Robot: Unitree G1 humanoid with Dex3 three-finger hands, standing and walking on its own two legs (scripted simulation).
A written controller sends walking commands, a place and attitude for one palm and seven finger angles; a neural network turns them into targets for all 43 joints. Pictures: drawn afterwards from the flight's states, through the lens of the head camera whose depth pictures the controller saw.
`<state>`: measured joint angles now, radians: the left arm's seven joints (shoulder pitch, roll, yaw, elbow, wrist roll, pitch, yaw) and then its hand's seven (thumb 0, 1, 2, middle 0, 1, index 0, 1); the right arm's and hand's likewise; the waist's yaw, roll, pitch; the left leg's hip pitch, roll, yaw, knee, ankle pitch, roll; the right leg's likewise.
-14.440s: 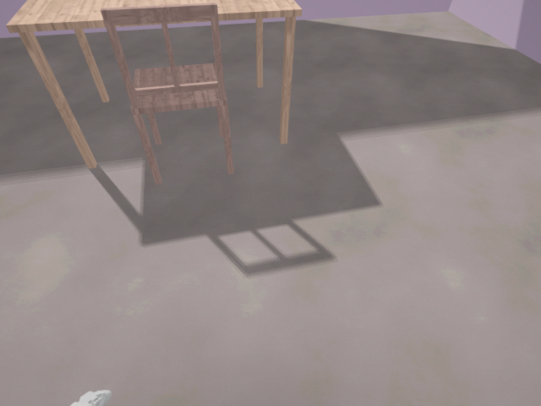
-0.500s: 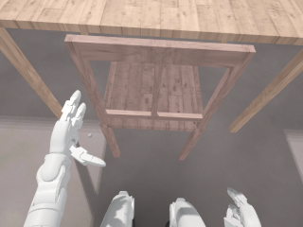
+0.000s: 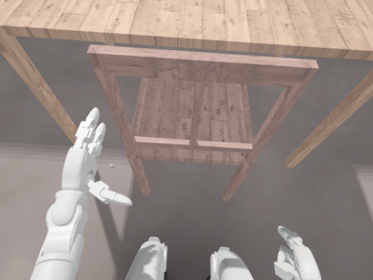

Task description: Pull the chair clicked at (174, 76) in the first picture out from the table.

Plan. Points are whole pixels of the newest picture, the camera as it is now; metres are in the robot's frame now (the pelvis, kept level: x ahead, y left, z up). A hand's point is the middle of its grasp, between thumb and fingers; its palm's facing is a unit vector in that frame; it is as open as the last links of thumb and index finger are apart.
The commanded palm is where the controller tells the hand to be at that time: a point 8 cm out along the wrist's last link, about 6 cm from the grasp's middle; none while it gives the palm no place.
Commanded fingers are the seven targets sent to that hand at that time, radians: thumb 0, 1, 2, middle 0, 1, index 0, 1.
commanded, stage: aim the fingers beside a spindle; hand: left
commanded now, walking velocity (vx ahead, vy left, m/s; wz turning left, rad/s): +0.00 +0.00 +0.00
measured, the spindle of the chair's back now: (196, 116) +0.48 +0.00 +0.01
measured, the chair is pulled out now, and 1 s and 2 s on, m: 0.00 0.00 0.00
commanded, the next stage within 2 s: none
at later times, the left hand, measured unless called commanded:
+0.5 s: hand (120, 169) +0.33 +0.15 +0.02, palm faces -0.06 -1.00 -0.03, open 16.9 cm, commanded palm +0.32 +0.22 +0.03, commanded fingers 0.00 -0.50 0.30 -0.06 -0.08 -0.06 -0.08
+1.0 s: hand (109, 162) +0.35 +0.18 +0.03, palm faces +0.01 -1.00 -0.05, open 16.9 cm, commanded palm +0.31 +0.23 +0.02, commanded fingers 0.00 -0.50 0.30 -0.06 -0.08 -0.06 -0.08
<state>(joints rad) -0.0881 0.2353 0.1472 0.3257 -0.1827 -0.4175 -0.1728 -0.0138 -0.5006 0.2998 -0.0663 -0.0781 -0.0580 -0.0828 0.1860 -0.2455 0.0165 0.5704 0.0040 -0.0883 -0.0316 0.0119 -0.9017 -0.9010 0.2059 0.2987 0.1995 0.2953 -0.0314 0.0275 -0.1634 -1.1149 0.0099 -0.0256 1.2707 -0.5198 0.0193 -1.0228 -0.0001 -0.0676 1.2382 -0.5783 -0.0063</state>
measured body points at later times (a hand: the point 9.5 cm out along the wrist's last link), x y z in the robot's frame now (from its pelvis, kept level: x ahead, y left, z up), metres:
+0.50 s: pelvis +0.00 +0.00 +0.00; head +0.11 +0.01 +0.43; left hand +0.33 +0.21 +0.02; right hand +0.16 -0.25 -0.10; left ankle +0.04 +0.10 -0.63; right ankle +0.01 -0.12 -0.63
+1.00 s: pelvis +0.00 +0.00 +0.00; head +0.11 +0.01 +0.43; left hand +0.34 +0.23 +0.03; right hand +0.17 -0.25 -0.10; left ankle +0.04 +0.10 -0.63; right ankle +0.01 -0.12 -0.63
